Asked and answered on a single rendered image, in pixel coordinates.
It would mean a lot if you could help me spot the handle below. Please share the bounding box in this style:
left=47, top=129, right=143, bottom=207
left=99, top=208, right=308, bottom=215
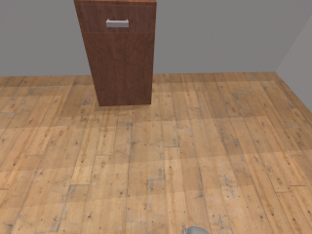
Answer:
left=106, top=19, right=129, bottom=27

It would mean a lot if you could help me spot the drawer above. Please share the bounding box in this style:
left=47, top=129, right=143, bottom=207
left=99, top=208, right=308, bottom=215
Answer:
left=79, top=4, right=152, bottom=33

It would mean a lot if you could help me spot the cabinet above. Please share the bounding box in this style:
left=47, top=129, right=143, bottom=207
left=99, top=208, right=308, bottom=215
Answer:
left=73, top=0, right=157, bottom=106

